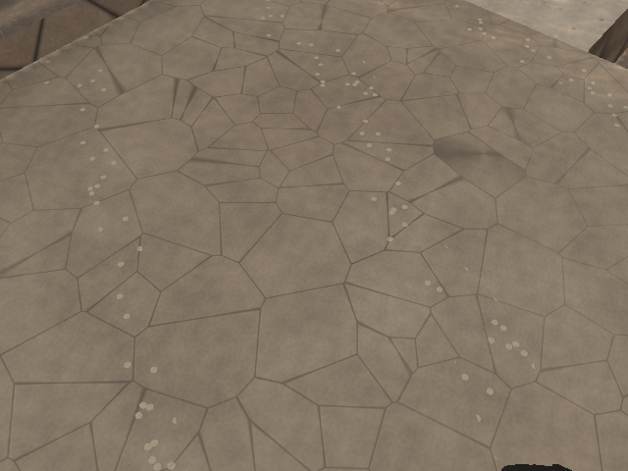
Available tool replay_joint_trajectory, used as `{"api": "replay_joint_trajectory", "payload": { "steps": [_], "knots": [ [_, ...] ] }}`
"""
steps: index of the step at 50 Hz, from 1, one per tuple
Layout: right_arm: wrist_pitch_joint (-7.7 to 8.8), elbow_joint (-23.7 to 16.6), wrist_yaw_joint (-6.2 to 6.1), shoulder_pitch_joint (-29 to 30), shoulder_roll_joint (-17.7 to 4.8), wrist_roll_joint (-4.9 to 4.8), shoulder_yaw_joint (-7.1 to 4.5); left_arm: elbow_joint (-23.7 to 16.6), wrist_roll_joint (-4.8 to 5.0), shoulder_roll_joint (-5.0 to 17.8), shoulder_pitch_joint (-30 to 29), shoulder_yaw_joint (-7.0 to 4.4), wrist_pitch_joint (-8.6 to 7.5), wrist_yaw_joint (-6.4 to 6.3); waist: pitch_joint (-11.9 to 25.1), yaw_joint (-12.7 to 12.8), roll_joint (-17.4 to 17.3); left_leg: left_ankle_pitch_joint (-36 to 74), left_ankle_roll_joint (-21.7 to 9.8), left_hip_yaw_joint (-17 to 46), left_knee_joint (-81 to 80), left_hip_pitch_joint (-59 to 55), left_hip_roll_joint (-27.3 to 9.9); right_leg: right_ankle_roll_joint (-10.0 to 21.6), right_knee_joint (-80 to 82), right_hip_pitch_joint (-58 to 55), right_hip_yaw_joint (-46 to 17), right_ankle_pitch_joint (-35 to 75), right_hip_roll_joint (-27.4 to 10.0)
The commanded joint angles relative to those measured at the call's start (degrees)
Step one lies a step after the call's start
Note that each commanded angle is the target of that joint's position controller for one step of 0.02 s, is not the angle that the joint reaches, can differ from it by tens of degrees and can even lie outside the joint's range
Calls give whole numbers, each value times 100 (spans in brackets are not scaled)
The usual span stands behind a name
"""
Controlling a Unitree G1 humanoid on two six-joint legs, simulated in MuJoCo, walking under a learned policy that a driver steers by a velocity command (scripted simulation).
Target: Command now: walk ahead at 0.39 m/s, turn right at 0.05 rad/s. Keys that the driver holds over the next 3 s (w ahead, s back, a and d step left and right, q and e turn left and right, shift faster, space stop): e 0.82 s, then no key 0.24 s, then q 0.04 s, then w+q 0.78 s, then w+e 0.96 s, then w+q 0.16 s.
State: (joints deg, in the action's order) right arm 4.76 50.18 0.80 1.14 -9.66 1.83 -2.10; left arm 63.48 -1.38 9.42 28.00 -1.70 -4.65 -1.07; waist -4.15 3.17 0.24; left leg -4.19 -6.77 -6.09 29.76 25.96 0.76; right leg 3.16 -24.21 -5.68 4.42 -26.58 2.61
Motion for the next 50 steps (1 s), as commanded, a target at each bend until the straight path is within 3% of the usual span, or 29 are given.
{"api": "replay_joint_trajectory", "payload": {
  "steps": [1, 2, 3, 4, 6, 10, 13, 17, 22, 25, 26, 27, 28, 29, 30, 31, 32, 34, 37, 41, 47, 50],
  "knots": [
    [60, 502, -115, -2771, -1556, 151, -435, -325, 351, 111, 947, -5, -6, 10, 2255, -806, -1392, 1974, -1553, 3866, -631, -4632, -2819, 85, -5145, 3377, 2, -745, 236],
    [-5, 399, -87, -2391, -1328, -115, -408, -276, 188, 671, 504, -168, 50, -41, 1943, -747, -265, 2332, -1381, 3592, -834, -3934, -2520, 135, -5394, 3516, -803, -308, -21],
    [21, 318, -88, -1735, -971, -143, -280, -436, 139, 572, 5, -167, 50, -40, 1120, -515, -224, 2738, -1166, 2607, -947, -3077, -2335, 109, -5180, 3605, -818, 106, -221],
    [63, 306, -79, -1485, -633, -118, -185, -461, 88, 473, -184, -162, 64, -43, 695, -384, -67, 3162, -925, 1974, -1132, -2451, -2078, 80, -4885, 3493, -760, 322, -402],
    [98, 356, -159, -1412, -397, -139, -99, -462, -47, 411, -164, -210, 246, 12, 462, -143, -284, 3378, -555, 1108, -1347, -1711, -1700, -10, -4481, 3072, -672, 533, -519],
    [163, 319, -224, -1597, -739, -112, -130, -621, -30, 323, -300, -271, 500, 65, 634, 61, -374, 3861, -515, 401, -1372, -1470, -1608, -129, -4216, 3076, -478, 956, -388],
    [76, 279, -292, -1636, -713, -103, -102, -905, -49, 339, -858, -260, 590, 95, 493, 14, -571, 3298, -426, -2, -1381, -1481, -1480, -188, -3437, 3389, -342, 1437, -516],
    [-37, 276, -348, -1823, -856, -111, -135, -1221, -52, 299, -1445, -184, 648, 148, 526, -182, -621, 2888, -445, -268, -1250, -1649, -1567, -158, -2400, 3152, -80, 1724, -515],
    [-265, 217, -337, -1950, -1074, -37, -252, -1539, -65, 478, -1807, -216, 708, 186, 452, -385, -640, 2064, -545, -155, -864, -1970, -1972, -10, -1864, 3070, 99, 756, -460],
    [-390, 179, -358, -1981, -1200, -19, -329, -1690, -11, 465, -1790, -233, 649, 193, 446, -409, -537, 1674, -378, -106, -353, -2068, -2124, 121, -1164, 2763, 154, 455, -392],
    [-434, 188, -359, -1994, -1256, -14, -363, -1698, -7, 467, -1624, -237, 580, 179, 522, -260, -322, 1435, -124, -261, 79, -1898, -2036, 178, -496, 2303, 86, 1082, -367],
    [-463, 159, -335, -2141, -1168, -12, -360, -1641, -48, 817, -1325, -335, 492, 130, 781, -163, 381, 845, 242, -568, 1116, -1495, -1642, 351, 167, 1611, -620, 2005, -686],
    [-461, -271, -290, -1959, -727, -146, -254, -1715, -18, 1683, -1194, -556, 476, 58, 853, -157, 1898, -1961, 752, -934, 2541, 182, -435, 1292, 376, 818, -2866, 4613, -2270],
    [-559, -377, -323, -1374, -858, -84, -256, -1555, 76, 1630, -650, -603, 528, 38, 1026, 232, 1154, -3520, 840, 63, 3594, 630, -130, 1900, 459, 744, -3090, 5280, -2572],
    [-602, -407, -295, -1341, -837, -105, -260, -1563, 93, 1503, -770, -566, 569, 9, 851, 78, 619, -3230, 875, 417, 3942, 759, -244, 1903, 439, 908, -2650, 5061, -2329],
    [-574, -389, -278, -1297, -760, -156, -244, -1634, 70, 1313, -1163, -504, 620, -29, 562, -98, 368, -2729, 866, 575, 3825, 811, -321, 1655, 537, 1199, -2289, 4464, -1979],
    [-543, -414, -289, -1245, -823, -131, -266, -1731, 101, 1186, -1515, -457, 652, -65, 387, -244, 381, -2315, 847, 657, 3559, 840, -377, 1383, 592, 1331, -2045, 4118, -1671],
    [-568, -379, -267, -1421, -934, 2, -300, -1878, 109, 1022, -1800, -396, 643, -46, 615, -367, 445, -1946, 857, 642, 3455, 624, -266, 1215, 544, 1300, -1812, 4344, -1358],
    [-657, -464, -259, -1445, -819, -59, -265, -1855, 93, 1271, -1551, -459, 561, 24, 814, -335, 309, -1909, 927, 708, 3035, 520, -209, 1195, 541, 1188, -1912, 4147, -1291],
    [-716, -681, -292, -1130, -857, -86, -239, -1881, 41, 1423, -1377, -500, 596, 48, 724, -165, 594, -1959, 953, 790, 2341, 447, -156, 1186, 710, 1325, -2340, 2805, -1252],
    [-648, -735, -303, -1270, -845, -155, -183, -1944, -41, 1392, -1574, -453, 644, 115, 772, -148, 742, -2042, 728, 654, 1292, -601, 11, 1025, 663, 1812, -2503, 2405, -1203],
    [-576, -603, -328, -1785, -738, -161, -144, -1910, 41, 1360, -1748, -408, 708, 92, 707, -421, 632, -1320, 526, 481, -354, -1626, 132, 686, 374, 2190, -2539, 2346, -1057]
  ]
}}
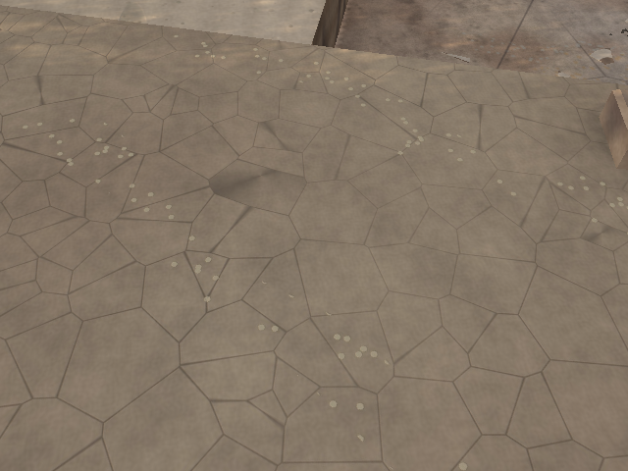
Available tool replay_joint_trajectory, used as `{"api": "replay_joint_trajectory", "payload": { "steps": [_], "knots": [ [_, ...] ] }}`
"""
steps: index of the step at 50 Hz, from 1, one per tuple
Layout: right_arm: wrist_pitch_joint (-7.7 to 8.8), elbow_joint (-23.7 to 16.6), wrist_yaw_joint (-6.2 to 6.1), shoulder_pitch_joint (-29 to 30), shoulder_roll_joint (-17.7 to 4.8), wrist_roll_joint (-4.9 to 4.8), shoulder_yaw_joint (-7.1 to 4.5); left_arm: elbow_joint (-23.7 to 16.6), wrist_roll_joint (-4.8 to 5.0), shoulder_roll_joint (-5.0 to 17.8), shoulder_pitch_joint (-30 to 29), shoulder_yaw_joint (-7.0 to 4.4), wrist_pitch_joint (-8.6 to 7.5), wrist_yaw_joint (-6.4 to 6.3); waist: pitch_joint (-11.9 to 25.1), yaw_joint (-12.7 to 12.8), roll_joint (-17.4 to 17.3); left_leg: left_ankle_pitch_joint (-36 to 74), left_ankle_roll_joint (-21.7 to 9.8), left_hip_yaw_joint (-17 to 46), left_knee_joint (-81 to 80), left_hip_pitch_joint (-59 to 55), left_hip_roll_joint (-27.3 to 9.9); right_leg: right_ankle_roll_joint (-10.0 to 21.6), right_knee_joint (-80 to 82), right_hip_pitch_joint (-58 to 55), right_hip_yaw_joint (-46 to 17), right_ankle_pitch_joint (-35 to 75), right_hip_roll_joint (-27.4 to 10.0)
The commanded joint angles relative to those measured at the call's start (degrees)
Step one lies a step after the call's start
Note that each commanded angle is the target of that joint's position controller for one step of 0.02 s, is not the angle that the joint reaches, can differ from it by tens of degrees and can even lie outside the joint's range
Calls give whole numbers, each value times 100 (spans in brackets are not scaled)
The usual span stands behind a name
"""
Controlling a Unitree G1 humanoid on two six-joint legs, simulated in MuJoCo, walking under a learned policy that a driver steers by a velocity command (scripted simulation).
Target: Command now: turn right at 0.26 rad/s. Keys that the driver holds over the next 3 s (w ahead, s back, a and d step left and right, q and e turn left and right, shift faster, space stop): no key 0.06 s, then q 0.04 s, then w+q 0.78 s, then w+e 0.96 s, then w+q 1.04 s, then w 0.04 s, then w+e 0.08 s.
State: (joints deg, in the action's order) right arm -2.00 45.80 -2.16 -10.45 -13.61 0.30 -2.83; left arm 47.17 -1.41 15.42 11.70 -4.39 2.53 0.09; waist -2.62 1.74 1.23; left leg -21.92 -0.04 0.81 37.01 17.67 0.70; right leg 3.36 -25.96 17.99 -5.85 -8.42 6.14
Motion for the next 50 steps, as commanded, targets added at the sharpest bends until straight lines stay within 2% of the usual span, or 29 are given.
{"api": "replay_joint_trajectory", "payload": {
  "steps": [1, 2, 3, 4, 5, 6, 7, 9, 13, 17, 19, 20, 21, 22, 23, 24, 25, 27, 31, 37, 39, 41, 42, 43, 44, 45, 46, 47, 50],
  "knots": [
    [152, -169, -51, -663, -451, 43, -76, -265, 75, 622, -29, -90, -11, -51, 474, -273, 246, 706, -244, 146, -1832, -1177, -145, 364, 357, 156, -1429, 35, -1186],
    [207, -268, -71, -612, -793, 170, -98, -300, 91, 208, 194, 26, -34, -67, 566, -120, -867, 367, -475, 1556, -2564, -1438, -1435, 45, -592, 535, -858, -1068, -604],
    [205, -407, -22, -144, -1188, 149, -155, -356, 100, 362, 58, -25, -45, -104, 195, -84, -1430, 1066, -1112, 2471, -2717, -512, -2264, -104, -1183, 753, 17, -2123, 226],
    [246, -366, 12, -115, -867, 180, -75, -276, -3, 516, -30, -53, -28, -97, 110, -120, -1022, 1349, -1391, 2361, -2700, 67, -2186, -137, -1933, 186, -300, -2142, -49],
    [296, -356, 45, 237, -479, 123, 58, -131, 53, 421, 145, -37, -16, -55, 69, 131, -798, 1425, -1262, 1848, -2669, 187, -1765, -170, -2020, -115, -342, -1764, -147],
    [312, -300, 89, 326, -367, 125, 100, 46, 36, 322, 398, 13, -11, -25, 151, 239, -881, 776, -991, 1437, -2733, 70, -1331, -224, -1843, -278, -93, -1438, -276],
    [303, -198, 107, 126, -558, 97, 31, 67, -61, 374, 350, 16, -29, 3, 85, 125, -1227, 195, -888, 1404, -2774, -318, -1073, -268, -1795, -7, 262, -1283, -309],
    [239, 0, 159, -493, -843, 46, -103, -4, -143, 484, -70, 15, -113, 37, -67, -241, -1142, -275, -1073, 1779, -2795, -1109, -1037, -379, -1818, 743, 559, -1485, -275],
    [270, 264, 171, -1088, -994, 52, -246, -218, -13, 345, -676, 78, -308, 39, -102, -508, -901, -379, -1377, 2272, -2733, -1748, -1196, -442, -1329, 1140, 538, -1683, -371],
    [275, 242, 244, -848, -1025, 52, -354, -266, 53, 290, -487, 105, -462, -11, 56, -314, -942, -236, -1378, 2333, -2550, -1072, -1002, -228, -419, 131, 568, -1652, -263],
    [234, 109, 267, -332, -996, 1, -398, -57, 70, 196, 279, 111, -529, -93, 122, 198, -742, -144, -1076, 2039, -2074, 34, -586, -68, 933, -1481, 716, -561, -213],
    [274, 9, 251, -171, -810, -28, -379, 73, 44, 472, 780, 33, -574, -176, 310, 421, -395, -531, -788, 1758, -1486, 1181, -286, -6, 989, -2832, 365, -496, -651],
    [336, -228, 270, -31, -275, -61, -234, 97, -45, 1010, 1334, -61, -606, -270, 617, 622, 763, -1121, -487, 969, 58, 2149, 250, 169, 1635, -3636, -1126, -2276, -2101],
    [359, -357, 251, 98, -296, 1, -208, 53, -81, 1547, 1107, -182, -585, -294, 90, 530, 1176, -902, -437, 347, 1072, 2950, 502, 588, 2186, -2908, -2643, -3428, -3040],
    [363, -360, 287, 147, -672, 99, -271, 33, -113, 1160, 819, -116, -586, -275, -384, 258, 536, -457, -496, 536, 1629, 2962, -71, 790, 2097, -2351, -2406, -3343, -3018],
    [366, -192, 363, -101, -679, 97, -291, -64, -54, 735, 493, -1, -631, -222, -512, 39, 316, -38, -448, 560, 1843, 2885, -147, 661, 2112, -2192, -1870, -2873, -2633],
    [351, -78, 413, -314, -647, 101, -290, -112, -34, 567, 367, 51, -679, -183, -500, -61, 349, 249, -362, 506, 1992, 2797, -194, 515, 2135, -2148, -1238, -2086, -2338],
    [298, -86, 518, -248, -603, 183, -275, -53, -25, 519, 520, 79, -763, -166, -344, -46, 412, 676, -256, 284, 2495, 2819, -264, 446, 2015, -2150, -357, -671, -2024],
    [251, -465, 642, 463, -470, 168, -186, 151, -16, 467, 945, 106, -829, -61, -382, 42, 404, 1204, -124, 48, 2357, 3028, -329, 462, 1875, -2024, 518, 1140, -1906],
    [242, -961, 785, 1364, -328, 190, -6, 320, 11, 684, 1084, 87, -838, -85, -512, 125, 419, 1642, -412, -723, 282, 1900, -246, 342, 1707, -1899, 1368, 2521, -1941],
    [232, -944, 714, 1108, -428, 213, -35, 391, 15, 838, 1153, 65, -796, -123, -199, -37, 510, 1258, -682, -992, 9, 1275, 107, 252, 925, -2248, 1619, 4566, -2004],
    [275, -684, 624, 74, -679, 233, -150, 417, -3, 1038, 1186, 20, -688, -168, 519, -513, 596, 815, -983, -1021, -199, -15, 512, 213, -760, -2218, 1744, 5658, -2075],
    [320, -379, 544, -854, -895, 282, -266, 368, 7, 1053, 1145, 22, -656, -169, 1031, -940, 391, 898, -1173, -803, -605, -1346, 584, 110, -2118, -1547, 1843, 4830, -1962],
    [319, -283, 434, -1350, -1458, 334, -434, 144, 44, 637, 1340, 122, -671, -98, 1636, -960, -492, -197, -1603, 988, -866, -3008, -707, -82, -4056, 205, 1845, 1695, -1586],
    [286, -464, 417, -1134, -1872, 179, -520, -259, 86, 420, 1246, 151, -730, -10, 2301, -664, -1392, 8, -2311, 4244, -1707, -3860, -2139, -306, -5783, 1864, 1109, -2203, -490],
    [234, -400, 366, -1155, -1651, 79, -488, -336, 51, 757, 559, 87, -767, 12, 1935, -922, -485, 497, -2143, 3723, -2021, -3528, -2014, -223, -5918, 2315, 323, -1578, -785],
    [259, -302, 301, -838, -1300, 62, -383, -322, 132, 589, 580, 154, -811, 31, 1146, -637, -300, 1085, -1977, 2795, -2055, -2655, -1941, -167, -5526, 2287, 411, -1053, -1076],
    [320, -263, 285, -630, -944, 72, -269, -185, 114, 504, 724, 184, -817, 31, 669, -380, -6, 1830, -1717, 2190, -2184, -1797, -1672, -145, -4939, 1890, 444, -907, -1268],
    [558, -153, 291, -397, -666, 77, -129, 120, -60, 371, 1242, 202, -500, 107, 404, 35, -182, 2607, -1400, 1107, -2588, -654, -1214, -181, -4288, 936, 442, -851, -1390]
  ]
}}
Over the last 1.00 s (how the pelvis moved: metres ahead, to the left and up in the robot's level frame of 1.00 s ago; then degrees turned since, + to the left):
0.13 0.01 0.02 -28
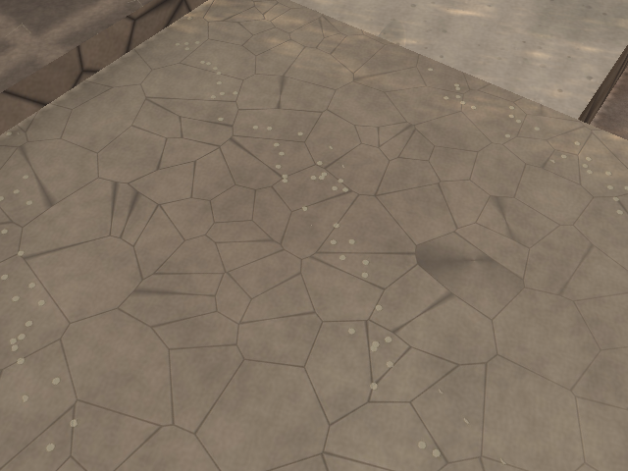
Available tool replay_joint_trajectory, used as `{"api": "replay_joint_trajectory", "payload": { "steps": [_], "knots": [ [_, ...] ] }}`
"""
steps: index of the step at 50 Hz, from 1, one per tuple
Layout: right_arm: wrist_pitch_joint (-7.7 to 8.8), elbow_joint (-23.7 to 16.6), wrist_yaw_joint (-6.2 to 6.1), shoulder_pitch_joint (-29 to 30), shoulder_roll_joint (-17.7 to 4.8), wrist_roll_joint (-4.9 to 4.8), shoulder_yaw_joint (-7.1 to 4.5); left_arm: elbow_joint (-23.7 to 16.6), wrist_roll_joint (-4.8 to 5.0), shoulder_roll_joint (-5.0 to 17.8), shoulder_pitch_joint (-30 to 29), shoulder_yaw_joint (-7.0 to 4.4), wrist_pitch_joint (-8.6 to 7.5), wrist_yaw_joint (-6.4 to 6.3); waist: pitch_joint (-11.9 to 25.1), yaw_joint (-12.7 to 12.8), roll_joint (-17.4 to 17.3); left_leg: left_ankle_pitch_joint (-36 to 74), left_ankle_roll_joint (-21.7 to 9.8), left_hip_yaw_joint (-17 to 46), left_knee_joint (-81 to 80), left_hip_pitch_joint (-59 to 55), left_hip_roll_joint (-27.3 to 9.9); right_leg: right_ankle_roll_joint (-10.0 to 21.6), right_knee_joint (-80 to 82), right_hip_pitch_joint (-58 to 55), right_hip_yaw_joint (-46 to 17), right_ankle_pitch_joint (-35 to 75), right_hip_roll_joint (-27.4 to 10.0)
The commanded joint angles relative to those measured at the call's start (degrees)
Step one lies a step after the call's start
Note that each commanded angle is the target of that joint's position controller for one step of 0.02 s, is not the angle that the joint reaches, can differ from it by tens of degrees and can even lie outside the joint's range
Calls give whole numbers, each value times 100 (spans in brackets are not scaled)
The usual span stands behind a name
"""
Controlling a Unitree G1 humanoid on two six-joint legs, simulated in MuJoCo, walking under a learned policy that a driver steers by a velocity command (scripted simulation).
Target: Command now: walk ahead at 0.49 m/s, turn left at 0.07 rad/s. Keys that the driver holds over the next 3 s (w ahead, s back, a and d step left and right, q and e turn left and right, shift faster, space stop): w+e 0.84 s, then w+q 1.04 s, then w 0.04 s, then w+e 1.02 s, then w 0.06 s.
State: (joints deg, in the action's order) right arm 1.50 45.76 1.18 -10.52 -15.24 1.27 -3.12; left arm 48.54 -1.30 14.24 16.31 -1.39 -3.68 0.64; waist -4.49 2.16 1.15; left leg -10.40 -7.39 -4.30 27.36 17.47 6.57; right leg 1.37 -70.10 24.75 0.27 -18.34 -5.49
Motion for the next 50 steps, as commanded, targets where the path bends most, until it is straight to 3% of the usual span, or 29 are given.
{"api": "replay_joint_trajectory", "payload": {
  "steps": [1, 5, 8, 11, 15, 18, 19, 20, 21, 22, 23, 24, 25, 26, 28, 30, 32, 36, 39, 41, 43, 44, 45, 46, 47, 48, 49, 50],
  "knots": [
    [278, -68, -29, -473, -543, -27, -106, 4, -55, 482, 774, -114, 182, 85, 526, 15, -206, 1495, -609, 1430, -1754, -600, -1742, 25, 264, 319, -156, 261, -217],
    [372, 160, -32, -834, -595, -25, -105, -138, 30, 474, -13, -174, 257, 142, 33, -221, -325, 1352, -172, 831, -2144, -951, -1599, 29, 916, 1319, -344, 1155, -105],
    [409, 254, -66, -961, -535, -49, -57, -233, 32, 428, -420, -187, 218, 156, -55, -312, -372, 1745, 53, 412, -2160, -1314, -1548, 26, 1591, 1634, -377, 1737, 118],
    [445, 350, -125, -1053, -459, -48, 5, -333, -7, 317, -807, -132, 183, 194, -92, -399, -399, 2380, 150, 62, -2114, -1629, -1570, 47, 2304, 1590, -75, 2153, 227],
    [413, 616, -248, -1454, -448, -25, 66, -603, -42, 162, -1426, -15, 159, 262, -186, -576, -391, 3789, 225, -275, -1803, -2379, -1717, 217, 3230, 1505, 529, 1934, 393],
    [355, 700, -357, -1421, -716, 14, 45, -584, -42, 288, -1062, -46, 179, 226, 226, -310, -673, 6408, 357, -499, -746, -2825, -1855, 559, 3498, 691, 951, 1090, 912],
    [314, 693, -396, -1335, -824, 38, 20, -478, -53, 390, -625, -88, 180, 201, 453, -93, -783, 6951, 373, -536, -94, -2827, -1926, 706, 3535, 248, 972, 777, 1061],
    [270, 655, -404, -1230, -922, 68, -7, -301, -69, 578, 23, -171, 155, 171, 786, 199, -808, 6824, 355, -548, 838, -2616, -1983, 885, 3720, -468, 831, 603, 1153],
    [250, 556, -380, -1000, -996, 34, -25, -65, -127, 783, 865, -287, 109, 125, 1176, 675, -649, 5741, 357, -647, 2198, -1906, -1887, 1136, 4286, -1661, 489, 774, 1072],
    [311, 323, -314, -968, -729, 30, 44, 9, -142, 1283, 1373, -454, 130, 28, 1677, 795, 153, 2360, 366, -763, 4093, -570, -1410, 1566, 4325, -2968, -1060, 686, -195],
    [366, -30, -194, -1104, -400, -58, 73, -117, -53, 1702, 974, -571, 198, 17, 1953, 254, 1280, -2110, 625, -21, 5976, 1980, -95, 2609, 4870, -4345, -4292, 1366, -1465],
    [431, -87, -156, -642, -628, 57, 76, -87, 147, 1489, 826, -571, 217, 28, 1548, 401, 93, -1506, 508, 899, 5887, 2583, -609, 2493, 5145, -4034, -3773, 1226, -1304],
    [509, -220, -116, -420, -611, -20, 96, -123, 138, 1210, 538, -499, 222, 1, 906, 237, -76, -1028, 522, 857, 5443, 2598, -843, 2260, 5360, -3265, -3131, 1293, -1178],
    [521, -184, -115, -475, -632, -30, 83, -112, 100, 883, 304, -417, 221, -5, 383, -67, -491, -851, 567, 764, 4866, 2311, -1031, 1956, 5551, -2454, -2615, 1785, -903],
    [290, -182, -85, -624, -530, 150, 118, -168, 118, 726, 23, -341, 137, -47, 255, -381, -385, -799, 780, 714, 4239, 1723, -1201, 1680, 5718, -1650, -1895, 2388, -366],
    [113, -272, -49, -597, -444, 189, 138, -137, 134, 891, 135, -372, 26, -24, 321, -440, -184, -692, 935, 535, 3793, 1577, -1202, 1647, 5765, -1376, -1594, 2974, -126],
    [65, -466, -27, -204, -411, 166, 158, -118, 136, 1036, 286, -414, -6, -23, 264, -359, -32, -275, 1055, 401, 3188, 1681, -1218, 1541, 5845, -1263, -1456, 3059, 51],
    [72, -804, -5, 734, -378, 115, 205, -68, 147, 1055, 735, -440, 40, -29, 251, 57, 227, 658, 1108, 337, 1890, 1894, -1093, 1219, 5662, -1671, -1479, 3106, 235],
    [123, -994, 11, 1241, -421, 68, 235, -67, 95, 1115, 1004, -465, 76, -60, 291, 300, 282, 876, 1034, 364, 1235, 1940, -916, 1164, 5419, -2167, -1725, 3254, 126],
    [176, -1096, 9, 1373, -506, 48, 234, -122, 51, 1190, 994, -487, 82, -99, 292, 301, 318, 769, 933, 464, 839, 1751, -826, 1101, 5208, -2379, -1960, 3365, -23],
    [227, -963, -9, 852, -663, 45, 187, -217, 22, 1262, 683, -495, 54, -138, 402, -7, 373, 530, 749, 498, 378, 949, -734, 902, 4970, -2338, -2018, 3574, -153],
    [259, -781, -41, 358, -766, 55, 133, -212, 18, 1252, 612, -480, 16, -131, 587, -192, 367, 370, 611, 398, 284, 282, -606, 798, 4588, -2314, -1932, 4180, -143],
    [317, -522, -91, -398, -852, 77, 68, -154, 34, 1189, 607, -444, -18, -101, 930, -557, 133, 459, 453, 293, -78, -597, -533, 674, 3679, -2287, -1622, 4507, 115],
    [373, -387, -170, -1200, -1112, 157, -12, -199, 43, 966, 670, -367, -61, -60, 1500, -879, -177, -96, 200, 1004, -139, -1744, -1238, 551, 2354, -1716, -1309, 3561, 425],
    [340, -345, -204, -1673, -1753, 265, -178, -317, 200, 452, 1391, -262, -80, -34, 2207, -635, -1462, -609, -562, 3707, -476, -3182, -2771, 264, 408, -130, -715, 457, 1322],
    [239, -222, -130, -1516, -1601, 71, -209, -223, 44, 735, 1521, -270, -69, -29, 2101, -503, -1538, -1173, -903, 5283, -1199, -3046, -2948, 295, -200, 771, -803, -1185, 1422],
    [206, -336, -95, -899, -1132, -21, -129, -243, -63, 847, 1036, -279, -29, -21, 1079, -323, -778, -1794, -862, 4503, -1248, -2256, -2734, 313, -431, 1141, -800, -693, 983],
    [212, -383, -49, -561, -783, -47, -52, -365, -123, 866, 472, -248, -40, 25, 638, -342, -302, -1437, -726, 3683, -1317, -1602, -2390, 294, -78, 1102, -643, -253, 715]
  ]
}}
Over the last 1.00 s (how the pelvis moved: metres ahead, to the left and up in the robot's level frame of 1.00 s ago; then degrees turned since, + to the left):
0.26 0.12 -0.01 25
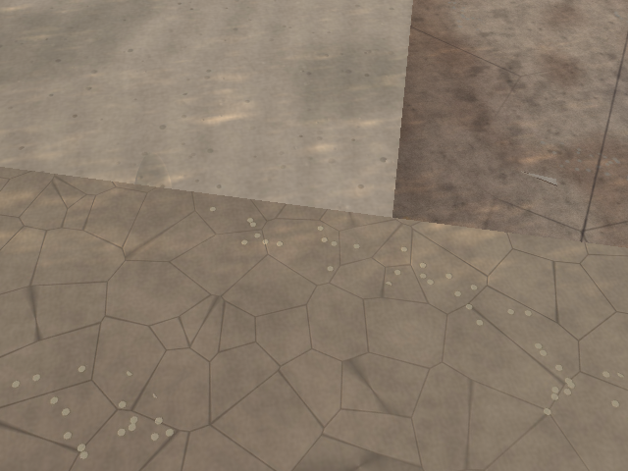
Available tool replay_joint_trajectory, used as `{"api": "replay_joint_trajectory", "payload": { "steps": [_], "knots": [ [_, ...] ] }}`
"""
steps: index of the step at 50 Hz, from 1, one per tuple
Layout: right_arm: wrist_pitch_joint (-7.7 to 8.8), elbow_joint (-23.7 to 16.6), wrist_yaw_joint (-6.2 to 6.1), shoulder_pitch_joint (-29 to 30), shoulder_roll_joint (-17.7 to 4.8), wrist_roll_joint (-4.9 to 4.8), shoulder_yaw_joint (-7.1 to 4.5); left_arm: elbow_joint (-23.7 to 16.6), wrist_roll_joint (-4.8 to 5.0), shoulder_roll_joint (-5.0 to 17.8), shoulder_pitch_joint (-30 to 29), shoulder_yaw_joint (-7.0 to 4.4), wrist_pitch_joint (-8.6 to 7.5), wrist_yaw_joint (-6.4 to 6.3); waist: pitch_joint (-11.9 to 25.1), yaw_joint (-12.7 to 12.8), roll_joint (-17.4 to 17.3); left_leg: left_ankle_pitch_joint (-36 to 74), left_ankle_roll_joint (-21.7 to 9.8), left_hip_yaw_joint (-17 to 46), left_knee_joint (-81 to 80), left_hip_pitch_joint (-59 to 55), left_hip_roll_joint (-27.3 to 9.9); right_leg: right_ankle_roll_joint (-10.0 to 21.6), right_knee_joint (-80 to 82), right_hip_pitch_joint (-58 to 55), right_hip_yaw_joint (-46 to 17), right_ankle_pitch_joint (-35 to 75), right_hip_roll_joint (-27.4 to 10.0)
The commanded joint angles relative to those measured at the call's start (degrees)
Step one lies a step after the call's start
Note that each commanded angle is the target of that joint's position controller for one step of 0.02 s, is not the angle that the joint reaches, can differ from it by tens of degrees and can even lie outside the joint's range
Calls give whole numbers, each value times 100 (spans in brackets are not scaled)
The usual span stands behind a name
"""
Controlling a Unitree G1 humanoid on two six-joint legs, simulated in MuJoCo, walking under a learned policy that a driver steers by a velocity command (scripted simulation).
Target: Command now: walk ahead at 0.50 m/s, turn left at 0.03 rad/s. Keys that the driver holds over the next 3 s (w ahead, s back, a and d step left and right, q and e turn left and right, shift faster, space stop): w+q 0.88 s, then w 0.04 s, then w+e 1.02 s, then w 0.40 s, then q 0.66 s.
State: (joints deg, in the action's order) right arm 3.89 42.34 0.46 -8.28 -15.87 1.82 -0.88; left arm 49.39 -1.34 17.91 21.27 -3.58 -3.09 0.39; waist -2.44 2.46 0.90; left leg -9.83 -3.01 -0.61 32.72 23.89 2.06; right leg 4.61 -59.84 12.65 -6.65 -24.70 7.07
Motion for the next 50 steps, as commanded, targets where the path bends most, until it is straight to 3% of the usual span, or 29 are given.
{"api": "replay_joint_trajectory", "payload": {
  "steps": [1, 3, 5, 10, 15, 17, 19, 20, 21, 22, 23, 24, 25, 26, 30, 35, 40, 42, 44, 45, 46, 47, 48, 49, 50],
  "knots": [
    [-14, 5, 37, -703, -597, -79, -231, -550, -129, 436, -269, -14, -92, 81, 215, -280, -343, -814, -1013, 2750, -1938, -1872, -1615, -68, -721, 2216, 169, 551, -739],
    [40, 177, 50, -857, -567, -118, -212, -575, -210, 322, -242, 48, -5, 120, 210, -141, -634, 514, -939, 2153, -1987, -1506, -1227, -230, -290, 1842, 337, 624, -867],
    [87, 317, 56, -1130, -663, -158, -260, -636, -194, 224, -297, 107, 25, 132, 319, -113, -657, 1282, -1074, 1915, -1998, -1477, -1140, -375, 32, 1805, 473, 641, -890],
    [13, 471, 16, -1522, -756, -184, -355, -1065, -123, 60, -1536, 266, 30, 137, 7, -398, -619, 784, -1048, 1710, -2286, -1234, -927, -654, 1573, 1950, 657, 1567, -972],
    [-27, 515, 17, -1849, -881, -120, -449, -1327, -16, 106, -2181, 299, -43, 91, 116, -620, -586, 1340, -886, 1904, -1789, -1476, -963, -678, 2456, 1494, 661, 1853, -745],
    [-53, 456, -9, -1726, -943, -99, -489, -1327, -4, 196, -1982, 264, -96, 53, 179, -469, -622, 1388, -744, 2120, -1474, -1434, -1003, -596, 2814, 963, 595, 1591, -658],
    [-54, 393, -18, -1530, -945, -131, -504, -1094, -38, 360, -1175, 176, -189, -32, 442, -56, -394, 1415, -521, 2082, -645, -1087, -701, -421, 3476, -344, 568, 1530, -598],
    [-3, 293, 14, -1460, -705, -194, -443, -1005, -136, 723, -488, 63, -261, -122, 944, 262, 136, 940, -341, 1708, 560, -640, -326, -174, 3781, -1361, -240, 968, -1421],
    [22, 58, 13, -1612, -193, -342, -325, -1012, -242, 1247, 85, -71, -211, -202, 1584, 390, 1153, -1111, -113, 816, 2133, 668, 361, 239, 4227, -2675, -2088, -217, -2866],
    [-52, 2, -16, -1841, -480, -202, -363, -923, -156, 1268, 24, -131, -98, -196, 1494, 122, 1432, -2181, -130, 492, 2967, 1453, 328, 637, 4585, -2388, -3473, -732, -3327],
    [-140, 158, -15, -1700, -637, -88, -404, -1008, -114, 709, -298, -18, -70, -161, 830, -15, 569, -1769, -169, 645, 3374, 1593, -79, 625, 4586, -1813, -2895, -983, -3068],
    [-160, 168, 52, -1431, -545, -58, -392, -1026, -71, 366, -557, 59, -94, -128, 373, -67, 254, -1345, -120, 604, 3323, 1530, -234, 533, 4695, -1270, -2067, -334, -2735],
    [-196, 159, 100, -1314, -454, -60, -388, -1021, -87, 202, -688, 102, -124, -106, 233, -150, 344, -1090, -72, 535, 3202, 1359, -366, 408, 4813, -958, -1384, 469, -2476],
    [-255, 131, 148, -1238, -443, 1, -396, -956, -70, 151, -657, 115, -165, -109, 143, -210, 552, -978, -15, 474, 3145, 1295, -452, 348, 4865, -790, -908, 1075, -2299],
    [-377, -52, 281, -837, -353, 7, -378, -756, 20, 237, -363, 45, -297, -60, 189, -274, 509, -412, 125, 373, 3211, 1523, -507, 404, 4940, -854, 59, 2785, -2188],
    [-382, -422, 391, 157, -185, 8, -259, -550, 22, 297, -148, -5, -290, -60, -33, -150, 417, 476, 195, 128, 2071, 1724, -585, 390, 5044, -951, 927, 3160, -2089],
    [-363, -745, 471, 927, -201, 47, -186, -334, 11, 540, 145, -91, -225, -100, -247, 31, 398, 443, -101, -402, 673, 1133, -485, 212, 4903, -1221, 1471, 3468, -2216],
    [-365, -796, 435, 919, -264, 74, -211, -242, 7, 659, 246, -115, -153, -123, -158, -16, 448, -40, -310, -635, 392, 758, -242, 127, 4388, -1504, 1706, 4731, -2255],
    [-335, -642, 350, 245, -411, 112, -299, -181, 6, 851, 303, -150, -56, -153, 340, -337, 499, -560, -584, -795, 163, -171, 215, 69, 3013, -1659, 1929, 6322, -2249],
    [-277, -340, 281, -678, -528, 168, -384, -193, 29, 834, 312, -125, -15, -160, 869, -745, 275, -339, -760, -677, -281, -1441, 388, -37, 1766, -1161, 2057, 5945, -2135],
    [-250, -129, 170, -1557, -965, 207, -530, -363, -6, 566, 408, -34, -17, -136, 1543, -1042, -374, -1064, -1023, 705, -491, -2988, -638, -181, 91, 111, 2064, 3809, -1974],
    [-260, -243, 97, -1360, -1554, 88, -623, -731, 38, -60, 681, 111, -31, -8, 2065, -597, -1661, -907, -1760, 3839, -1129, -4424, -2389, -478, -1723, 2411, 1653, -860, -916],
    [-313, -244, 34, -1582, -1328, -66, -602, -721, -13, 488, -73, -10, -30, -31, 1919, -1026, -524, -360, -1651, 3916, -1550, -4149, -2364, -420, -2014, 2829, 722, -324, -950],
    [-294, -133, -26, -1226, -1108, -58, -531, -788, 120, 392, -320, 14, -71, -15, 1110, -790, -428, 544, -1501, 2796, -1507, -3447, -2206, -344, -1857, 2926, 663, 286, -1197],
    [-237, -65, -29, -1011, -781, -55, -429, -671, 135, 284, -239, 62, -104, -8, 675, -540, -200, 1386, -1275, 2127, -1590, -2648, -1924, -303, -1361, 2547, 628, 545, -1344]
  ]
}}
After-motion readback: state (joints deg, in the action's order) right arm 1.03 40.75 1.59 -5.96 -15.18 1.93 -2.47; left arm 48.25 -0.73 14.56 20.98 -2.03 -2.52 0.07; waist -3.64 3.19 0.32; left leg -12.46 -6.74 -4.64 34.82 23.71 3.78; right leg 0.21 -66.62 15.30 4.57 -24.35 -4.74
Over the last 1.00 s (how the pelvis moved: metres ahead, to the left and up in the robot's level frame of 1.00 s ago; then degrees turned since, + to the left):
0.58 -0.08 -0.01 -27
